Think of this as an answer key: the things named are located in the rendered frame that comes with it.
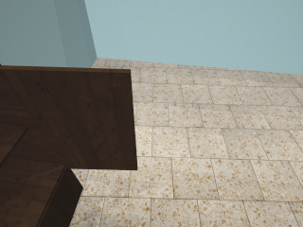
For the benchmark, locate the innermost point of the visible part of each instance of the cupboard door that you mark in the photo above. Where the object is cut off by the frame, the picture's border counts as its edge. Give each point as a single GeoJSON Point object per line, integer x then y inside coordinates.
{"type": "Point", "coordinates": [85, 114]}

